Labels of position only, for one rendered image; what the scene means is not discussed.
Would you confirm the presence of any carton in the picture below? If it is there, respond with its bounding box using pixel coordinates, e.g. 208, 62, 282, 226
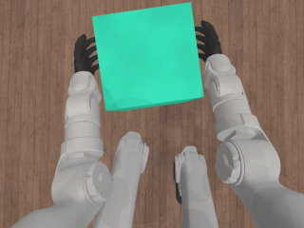
92, 2, 204, 111

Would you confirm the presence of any left robot forearm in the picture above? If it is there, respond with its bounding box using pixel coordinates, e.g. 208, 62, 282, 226
51, 71, 104, 193

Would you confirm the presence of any robot right thigh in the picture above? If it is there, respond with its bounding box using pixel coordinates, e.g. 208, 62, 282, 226
175, 151, 219, 228

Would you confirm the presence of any robot right hand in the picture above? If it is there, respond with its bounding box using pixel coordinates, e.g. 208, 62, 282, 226
194, 20, 222, 62

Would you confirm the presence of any robot left upper arm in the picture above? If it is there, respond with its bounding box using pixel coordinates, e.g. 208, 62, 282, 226
10, 160, 114, 228

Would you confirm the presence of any right robot forearm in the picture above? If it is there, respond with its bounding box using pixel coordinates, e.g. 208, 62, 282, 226
203, 53, 281, 173

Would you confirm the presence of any robot left hand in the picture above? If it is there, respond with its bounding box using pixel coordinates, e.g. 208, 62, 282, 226
73, 34, 100, 75

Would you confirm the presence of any robot left shin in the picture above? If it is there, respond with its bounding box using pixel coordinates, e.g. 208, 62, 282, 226
113, 131, 143, 161

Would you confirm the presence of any robot right upper arm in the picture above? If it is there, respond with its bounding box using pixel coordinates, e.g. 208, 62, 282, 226
215, 140, 304, 228

